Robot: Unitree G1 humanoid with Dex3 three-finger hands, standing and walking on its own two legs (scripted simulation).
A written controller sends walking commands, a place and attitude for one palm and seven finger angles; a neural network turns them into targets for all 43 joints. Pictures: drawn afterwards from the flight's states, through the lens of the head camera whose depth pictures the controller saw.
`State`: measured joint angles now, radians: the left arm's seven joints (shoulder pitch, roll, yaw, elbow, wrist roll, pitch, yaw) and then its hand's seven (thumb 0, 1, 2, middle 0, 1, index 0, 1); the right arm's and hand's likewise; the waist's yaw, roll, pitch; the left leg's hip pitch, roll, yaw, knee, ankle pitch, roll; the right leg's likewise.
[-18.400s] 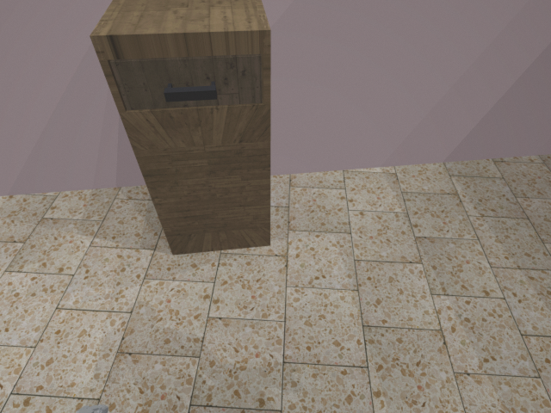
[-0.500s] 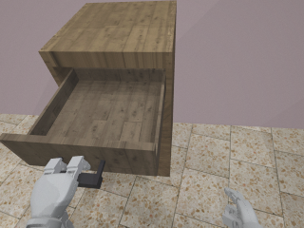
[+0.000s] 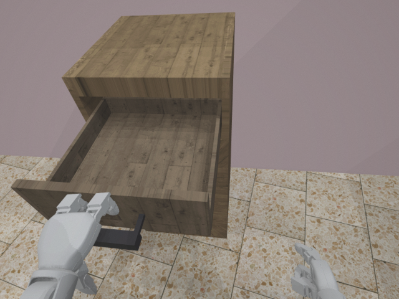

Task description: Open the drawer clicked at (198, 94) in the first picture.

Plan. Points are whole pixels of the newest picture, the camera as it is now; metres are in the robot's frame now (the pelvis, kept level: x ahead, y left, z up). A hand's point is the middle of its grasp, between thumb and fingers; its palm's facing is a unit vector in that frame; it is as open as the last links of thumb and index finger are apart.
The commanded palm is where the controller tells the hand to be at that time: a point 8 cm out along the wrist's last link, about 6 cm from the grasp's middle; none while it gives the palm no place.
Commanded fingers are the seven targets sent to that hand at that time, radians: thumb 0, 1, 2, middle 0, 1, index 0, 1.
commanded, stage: lift the hand off the handle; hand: left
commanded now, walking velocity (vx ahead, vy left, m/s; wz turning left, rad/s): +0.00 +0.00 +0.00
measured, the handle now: (109, 226) +0.23 +0.22 +0.04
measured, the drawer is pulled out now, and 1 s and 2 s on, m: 0.30 0.30 0.30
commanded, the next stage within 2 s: draw the hand back to the body in 0.92 s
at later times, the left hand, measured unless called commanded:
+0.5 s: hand (69, 220) +0.19 +0.24 +0.14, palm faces +0.13 -0.11 -0.99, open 13.8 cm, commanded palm +0.15 +0.23 +0.20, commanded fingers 0.00 -0.50 0.30 -0.30 -1.20 -0.30 -1.20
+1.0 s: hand (61, 210) +0.19 +0.22 +0.18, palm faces +0.15 -0.11 -0.98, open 13.9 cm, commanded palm +0.15 +0.22 +0.24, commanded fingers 0.00 -0.50 0.30 -0.30 -1.20 -0.30 -1.20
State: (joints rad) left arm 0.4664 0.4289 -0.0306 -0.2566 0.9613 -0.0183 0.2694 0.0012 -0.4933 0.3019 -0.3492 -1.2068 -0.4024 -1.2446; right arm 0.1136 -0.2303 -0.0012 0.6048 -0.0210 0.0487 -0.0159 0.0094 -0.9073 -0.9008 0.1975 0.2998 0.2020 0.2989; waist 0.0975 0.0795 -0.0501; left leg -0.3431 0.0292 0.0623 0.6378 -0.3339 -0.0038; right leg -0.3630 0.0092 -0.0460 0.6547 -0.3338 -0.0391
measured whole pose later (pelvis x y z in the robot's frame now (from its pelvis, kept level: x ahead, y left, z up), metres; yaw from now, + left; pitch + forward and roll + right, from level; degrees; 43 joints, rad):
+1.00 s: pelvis +0.00 +0.01 +0.02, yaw +0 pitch -3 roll +0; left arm 0.43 0.54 0.07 -0.64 0.78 0.13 -0.06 0.00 -0.50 0.30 -0.32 -1.20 -0.32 -1.20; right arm 0.08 -0.27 0.05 0.55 0.04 0.09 0.04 0.01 -0.91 -0.90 0.20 0.30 0.20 0.30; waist 0.11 0.14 -0.03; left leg -0.16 0.02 0.06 0.45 -0.25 0.00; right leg -0.16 0.01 -0.05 0.45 -0.24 -0.03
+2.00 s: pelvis +0.02 +0.01 +0.02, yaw +0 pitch -3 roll -1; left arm 0.49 0.34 0.30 -0.60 -0.06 -0.18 0.10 0.00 -0.13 0.46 -0.28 -0.96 -0.28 -0.96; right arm 0.21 -0.20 0.03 0.62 0.01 -0.18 -0.06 0.01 -0.90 -0.90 0.20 0.30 0.20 0.30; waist 0.05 0.04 0.02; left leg -0.11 0.03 0.06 0.45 -0.28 0.00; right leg -0.10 0.02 -0.05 0.42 -0.26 -0.03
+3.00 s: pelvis +0.00 +0.01 +0.02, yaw -1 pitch +1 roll +0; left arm 0.58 0.41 0.42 -0.61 -0.05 -0.21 0.10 0.02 0.88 0.90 -0.21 -0.30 -0.21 -0.31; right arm 0.17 -0.24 -0.02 0.55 0.03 -0.06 -0.05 0.01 -0.91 -0.90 0.20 0.30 0.20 0.30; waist -0.01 0.04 0.04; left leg -0.24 0.03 0.08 0.46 -0.24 0.01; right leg -0.25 0.02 -0.03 0.45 -0.22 -0.02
